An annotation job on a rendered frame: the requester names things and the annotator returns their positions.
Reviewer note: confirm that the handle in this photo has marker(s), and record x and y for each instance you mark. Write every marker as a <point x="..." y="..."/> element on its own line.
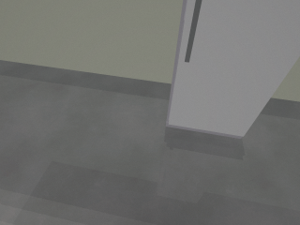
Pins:
<point x="193" y="27"/>

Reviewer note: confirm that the fridge door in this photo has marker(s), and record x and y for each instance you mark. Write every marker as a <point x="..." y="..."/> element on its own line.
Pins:
<point x="242" y="51"/>

